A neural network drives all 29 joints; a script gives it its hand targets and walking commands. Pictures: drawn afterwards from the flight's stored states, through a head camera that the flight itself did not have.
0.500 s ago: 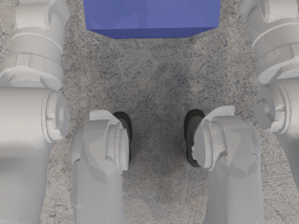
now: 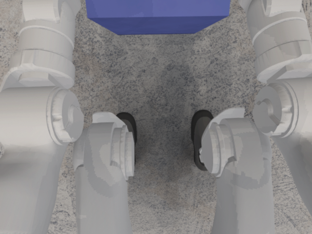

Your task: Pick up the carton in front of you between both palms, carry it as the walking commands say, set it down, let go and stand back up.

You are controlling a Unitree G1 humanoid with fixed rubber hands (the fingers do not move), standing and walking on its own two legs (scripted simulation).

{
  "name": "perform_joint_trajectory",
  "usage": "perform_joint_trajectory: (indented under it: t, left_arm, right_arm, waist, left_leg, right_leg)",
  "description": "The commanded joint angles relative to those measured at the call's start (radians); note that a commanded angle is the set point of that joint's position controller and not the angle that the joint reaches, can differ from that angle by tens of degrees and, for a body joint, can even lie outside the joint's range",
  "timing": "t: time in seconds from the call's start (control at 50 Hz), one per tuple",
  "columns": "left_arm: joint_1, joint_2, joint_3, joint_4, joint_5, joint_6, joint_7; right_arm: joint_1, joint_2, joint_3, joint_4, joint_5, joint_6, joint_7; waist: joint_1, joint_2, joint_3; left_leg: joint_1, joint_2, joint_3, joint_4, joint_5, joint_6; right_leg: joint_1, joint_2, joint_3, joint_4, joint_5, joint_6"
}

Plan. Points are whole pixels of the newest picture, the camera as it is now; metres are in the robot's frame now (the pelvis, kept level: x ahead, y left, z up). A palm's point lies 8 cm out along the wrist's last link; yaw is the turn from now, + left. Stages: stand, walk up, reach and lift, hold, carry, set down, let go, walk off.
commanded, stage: reach and lift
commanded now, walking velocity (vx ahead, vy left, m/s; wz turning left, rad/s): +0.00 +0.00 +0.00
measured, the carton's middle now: out of the picture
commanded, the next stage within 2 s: none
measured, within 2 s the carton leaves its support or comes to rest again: leaves its support in 0.18 s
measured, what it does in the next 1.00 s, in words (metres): rises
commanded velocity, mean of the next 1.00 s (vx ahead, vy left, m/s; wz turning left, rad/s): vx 0.00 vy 0.00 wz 0.00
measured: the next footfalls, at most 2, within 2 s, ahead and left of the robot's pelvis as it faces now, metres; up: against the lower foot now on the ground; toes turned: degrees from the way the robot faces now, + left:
none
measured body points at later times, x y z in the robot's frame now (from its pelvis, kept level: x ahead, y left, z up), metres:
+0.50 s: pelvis +0.00 +0.00 +0.07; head +0.29 +0.01 +0.41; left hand +0.53 +0.17 -0.01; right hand +0.54 -0.14 -0.01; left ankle +0.11 +0.13 -0.33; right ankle +0.11 -0.14 -0.33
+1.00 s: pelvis +0.01 +0.00 +0.18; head +0.25 +0.01 +0.56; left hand +0.49 +0.16 +0.13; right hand +0.50 -0.14 +0.13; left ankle +0.11 +0.13 -0.33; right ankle +0.11 -0.14 -0.33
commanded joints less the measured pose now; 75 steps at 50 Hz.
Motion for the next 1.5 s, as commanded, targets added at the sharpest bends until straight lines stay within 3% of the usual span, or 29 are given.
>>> perform_joint_trajectory:
  t: [0.0,0.08,0.16,0.2,0.24,0.28,0.32,0.4,0.48,0.56,0.66,0.84,0.96,1.14,1.48]
  left_arm:
    - [-0.433,-0.935,-0.233,-0.160,-0.044,0.048,-0.290]
    - [-0.460,-1.003,-0.321,-0.273,-0.104,0.062,-0.287]
    - [-0.528,-1.072,-0.440,-0.512,-0.179,0.077,-0.252]
    - [-0.536,-1.119,-0.466,-0.606,-0.182,0.100,-0.241]
    - [-0.516,-1.170,-0.495,-0.674,-0.162,0.124,-0.218]
    - [-0.450,-1.199,-0.488,-0.652,-0.137,0.153,-0.213]
    - [-0.353,-1.234,-0.449,-0.546,-0.100,0.178,-0.225]
    - [-0.245,-1.262,-0.266,-0.334,0.044,0.200,-0.255]
    - [-0.247,-1.240,-0.139,-0.267,0.136,0.201,-0.271]
    - [-0.270,-1.236,-0.102,-0.264,0.169,0.201,-0.276]
    - [-0.274,-1.279,-0.139,-0.315,0.160,0.223,-0.287]
    - [-0.156,-1.403,-0.309,-0.441,0.077,0.265,-0.301]
    - [-0.009,-1.445,-0.365,-0.457,0.063,0.256,-0.293]
    - [0.187,-1.465,-0.364,-0.436,0.095,0.217,-0.276]
    - [0.522,-1.481,-0.439,-0.503,0.122,0.192,-0.280]
  right_arm:
    - [-0.456,0.910,0.246,-0.153,0.047,0.041,0.279]
    - [-0.498,0.978,0.330,-0.269,0.105,0.053,0.278]
    - [-0.533,1.086,0.446,-0.444,0.177,0.073,0.251]
    - [-0.525,1.127,0.474,-0.521,0.181,0.096,0.246]
    - [-0.505,1.174,0.503,-0.585,0.170,0.115,0.223]
    - [-0.456,1.197,0.496,-0.574,0.147,0.140,0.219]
    - [-0.365,1.223,0.450,-0.484,0.098,0.163,0.227]
    - [-0.271,1.235,0.266,-0.293,-0.046,0.187,0.251]
    - [-0.271,1.216,0.147,-0.232,-0.134,0.189,0.262]
    - [-0.296,1.224,0.119,-0.231,-0.156,0.192,0.267]
    - [-0.296,1.280,0.162,-0.274,-0.140,0.215,0.279]
    - [-0.174,1.392,0.323,-0.391,-0.067,0.256,0.303]
    - [-0.026,1.428,0.374,-0.404,-0.051,0.247,0.303]
    - [0.177,1.443,0.376,-0.379,-0.080,0.210,0.292]
    - [0.514,1.470,0.465,-0.450,-0.106,0.185,0.289]
  waist:
    - [0.012,0.003,-1.069]
    - [0.012,0.002,-1.289]
    - [0.017,-0.006,-1.803]
    - [0.018,0.009,-2.040]
    - [0.019,0.028,-2.200]
    - [0.022,0.027,-2.146]
    - [0.016,0.024,-1.915]
    - [-0.002,0.008,-1.483]
    - [0.000,0.006,-1.401]
    - [0.009,-0.001,-1.450]
    - [0.014,-0.007,-1.595]
    - [0.007,0.008,-1.766]
    - [0.004,0.012,-1.665]
    - [0.001,0.013,-1.479]
    - [0.001,0.004,-1.236]
  left_leg:
    - [0.465,-0.068,0.120,-0.156,0.302,0.040]
    - [0.565,-0.072,0.124,-0.141,0.418,0.039]
    - [0.797,-0.084,0.141,-0.147,0.635,0.023]
    - [0.929,-0.092,0.136,-0.161,0.757,0.018]
    - [0.980,-0.105,0.149,-0.185,0.762,0.012]
    - [0.939,-0.111,0.160,-0.229,0.691,0.009]
    - [0.824,-0.118,0.165,-0.291,0.581,0.002]
    - [0.576,-0.123,0.164,-0.414,0.270,0.009]
    - [0.545,-0.125,0.155,-0.502,0.181,0.021]
    - [0.591,-0.123,0.153,-0.569,0.145,0.028]
    - [0.712,-0.123,0.157,-0.637,0.164,0.028]
    - [0.949,-0.129,0.154,-0.728,0.316,0.011]
    - [1.037,-0.131,0.125,-0.817,0.366,0.004]
    - [1.185,-0.127,0.082,-0.988,0.369,0.011]
    - [1.586,-0.096,0.012,-1.350,0.461,0.030]
  right_leg:
    - [0.443,0.065,-0.134,-0.144,0.285,-0.050]
    - [0.535,0.067,-0.135,-0.129,0.387,-0.052]
    - [0.755,0.078,-0.145,-0.128,0.607,-0.040]
    - [0.794,0.085,-0.155,-0.143,0.692,-0.028]
    - [0.803,0.103,-0.164,-0.173,0.680,-0.017]
    - [0.793,0.111,-0.168,-0.222,0.618,-0.018]
    - [0.713,0.114,-0.170,-0.279,0.532,-0.016]
    - [0.540,0.113,-0.163,-0.408,0.251,-0.023]
    - [0.539,0.118,-0.151,-0.497,0.173,-0.038]
    - [0.598,0.121,-0.147,-0.563,0.142,-0.037]
    - [0.714,0.122,-0.153,-0.629,0.154,-0.027]
    - [0.902,0.125,-0.152,-0.724,0.294,-0.016]
    - [0.975,0.127,-0.132,-0.812,0.341,-0.015]
    - [1.123,0.121,-0.083,-0.985,0.350,-0.020]
    - [1.547,0.083,-0.001,-1.351,0.457,-0.035]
